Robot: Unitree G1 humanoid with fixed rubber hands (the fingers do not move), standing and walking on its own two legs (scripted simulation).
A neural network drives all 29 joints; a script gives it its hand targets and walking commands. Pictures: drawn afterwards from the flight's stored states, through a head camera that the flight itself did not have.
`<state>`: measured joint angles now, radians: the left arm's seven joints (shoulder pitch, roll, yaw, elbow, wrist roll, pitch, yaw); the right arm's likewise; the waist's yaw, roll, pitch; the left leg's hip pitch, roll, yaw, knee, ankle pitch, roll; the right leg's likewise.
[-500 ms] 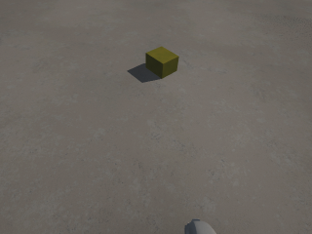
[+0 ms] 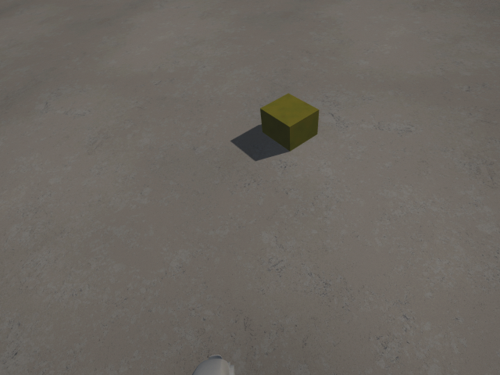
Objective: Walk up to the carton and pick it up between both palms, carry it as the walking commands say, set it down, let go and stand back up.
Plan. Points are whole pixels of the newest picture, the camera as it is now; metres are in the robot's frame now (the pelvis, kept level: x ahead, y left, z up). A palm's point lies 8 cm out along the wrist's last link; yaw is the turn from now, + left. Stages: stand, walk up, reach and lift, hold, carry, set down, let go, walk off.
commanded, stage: walk up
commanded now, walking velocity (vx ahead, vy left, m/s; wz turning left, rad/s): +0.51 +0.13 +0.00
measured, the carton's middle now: (289, 121) +1.67 -0.08 -0.69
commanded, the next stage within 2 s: none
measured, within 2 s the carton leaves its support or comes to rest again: neither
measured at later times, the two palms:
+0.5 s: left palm (138, 306) +0.30 +0.30 -0.15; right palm (398, 353) +0.21 -0.20 -0.12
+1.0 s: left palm (191, 226) +0.48 +0.21 -0.12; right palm (392, 202) +0.55 -0.29 -0.15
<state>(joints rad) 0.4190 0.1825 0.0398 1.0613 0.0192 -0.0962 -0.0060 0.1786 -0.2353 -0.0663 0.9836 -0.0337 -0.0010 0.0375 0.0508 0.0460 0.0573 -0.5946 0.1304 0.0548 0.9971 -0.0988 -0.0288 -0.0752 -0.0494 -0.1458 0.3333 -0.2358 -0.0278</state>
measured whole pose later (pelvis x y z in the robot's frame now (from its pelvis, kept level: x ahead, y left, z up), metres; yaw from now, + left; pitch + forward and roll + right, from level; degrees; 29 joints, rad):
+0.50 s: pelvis +0.25 +0.06 +0.00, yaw +0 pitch -1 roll -2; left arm 0.22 0.25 0.07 1.02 0.04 -0.01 -0.04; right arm 0.39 -0.20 -0.05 1.08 -0.02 -0.09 0.00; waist -0.02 -0.05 0.05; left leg -0.15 0.09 0.16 0.39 -0.22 0.01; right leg -0.55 -0.13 -0.02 1.06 -0.15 0.03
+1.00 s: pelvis +0.50 -0.04 +0.00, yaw +0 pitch +0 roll +1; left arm 0.33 0.19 0.04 1.05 0.03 -0.10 -0.01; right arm 0.22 -0.24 -0.07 1.00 -0.03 -0.02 0.03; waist 0.03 0.05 0.05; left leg -0.53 0.13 0.07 1.08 -0.21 -0.01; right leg -0.17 -0.06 -0.16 0.39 -0.21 -0.02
